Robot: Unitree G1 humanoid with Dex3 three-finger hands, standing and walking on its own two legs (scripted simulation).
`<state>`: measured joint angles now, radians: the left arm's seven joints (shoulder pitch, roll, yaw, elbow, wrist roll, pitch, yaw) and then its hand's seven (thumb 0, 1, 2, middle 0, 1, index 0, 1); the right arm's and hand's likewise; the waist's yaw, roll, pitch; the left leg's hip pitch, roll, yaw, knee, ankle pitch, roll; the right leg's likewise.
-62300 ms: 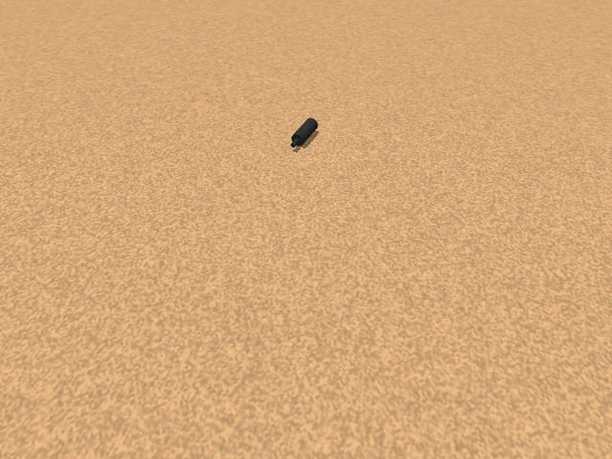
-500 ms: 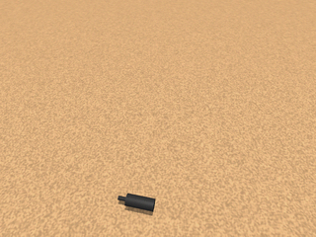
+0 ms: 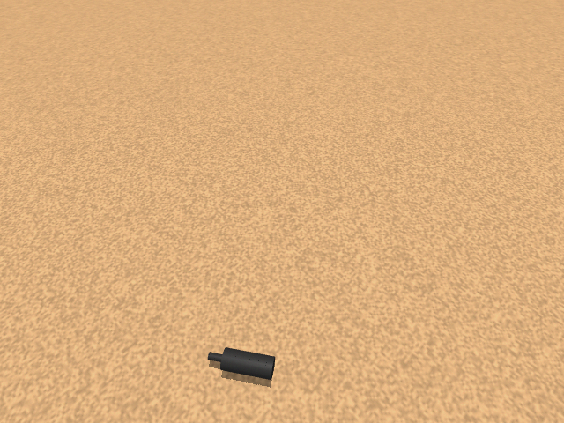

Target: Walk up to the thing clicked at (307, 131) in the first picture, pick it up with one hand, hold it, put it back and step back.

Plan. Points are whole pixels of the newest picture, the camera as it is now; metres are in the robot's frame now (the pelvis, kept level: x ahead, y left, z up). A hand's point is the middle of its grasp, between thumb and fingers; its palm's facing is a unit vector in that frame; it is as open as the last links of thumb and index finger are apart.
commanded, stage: stand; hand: left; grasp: from above
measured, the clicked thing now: (240, 361) +0.44 +0.16 -0.75
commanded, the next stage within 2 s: step back in 0.84 s
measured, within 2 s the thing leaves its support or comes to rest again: neither
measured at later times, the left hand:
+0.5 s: hand out of the picture +0.07 +0.24 -0.16, palm faces -0.01 -0.94 -0.33, open 7.4 cm
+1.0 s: hand out of the picture +0.09 +0.26 -0.16, palm faces -0.02 -0.93 -0.37, open 7.4 cm
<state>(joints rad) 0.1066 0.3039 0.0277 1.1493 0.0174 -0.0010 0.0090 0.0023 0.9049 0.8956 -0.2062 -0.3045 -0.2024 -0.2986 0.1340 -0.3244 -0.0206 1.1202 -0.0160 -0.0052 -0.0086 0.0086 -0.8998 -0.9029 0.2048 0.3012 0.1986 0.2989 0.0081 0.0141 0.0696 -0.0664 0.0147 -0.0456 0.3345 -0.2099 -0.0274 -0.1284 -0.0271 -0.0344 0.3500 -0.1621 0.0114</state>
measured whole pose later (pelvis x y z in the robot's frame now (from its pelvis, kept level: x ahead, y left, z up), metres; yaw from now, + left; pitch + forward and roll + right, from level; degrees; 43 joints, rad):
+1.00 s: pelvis -0.02 +0.00 -0.01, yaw -1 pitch -2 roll +1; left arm 0.06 0.35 0.06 1.04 0.01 0.01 0.01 0.00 0.90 0.90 -0.21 -0.30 -0.20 -0.30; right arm 0.06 -0.39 -0.04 1.03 0.00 0.04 0.01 0.01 -0.90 -0.90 0.20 0.30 0.20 0.30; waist 0.00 0.00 0.17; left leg -0.29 -0.02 -0.04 0.73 -0.42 0.01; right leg -0.25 -0.03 -0.01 0.45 -0.17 0.00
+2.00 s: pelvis -0.23 +0.09 -0.03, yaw -2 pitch -2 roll +0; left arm 0.10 0.35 0.05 0.74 0.03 0.07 0.00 0.00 0.90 0.90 -0.21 -0.30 -0.21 -0.30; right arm 0.14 -0.42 -0.06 0.88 -0.01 0.03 -0.02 0.01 -0.90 -0.90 0.20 0.30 0.20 0.30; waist 0.00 -0.02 0.20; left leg -0.21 -0.04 -0.04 0.63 -0.39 -0.01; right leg -0.40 0.01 0.02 0.60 -0.16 -0.01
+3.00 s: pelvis -0.57 +0.05 -0.02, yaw -3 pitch -2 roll -1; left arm 0.13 0.37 0.07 0.77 0.02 0.10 0.00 0.00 0.90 0.90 -0.21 -0.30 -0.20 -0.30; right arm 0.21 -0.35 -0.04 0.85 -0.04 0.02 -0.03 0.01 -0.89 -0.90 0.21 0.30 0.20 0.30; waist -0.01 -0.06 0.15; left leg -0.30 0.00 -0.01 0.60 -0.27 0.03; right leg -0.50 0.12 0.17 1.26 -0.49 0.00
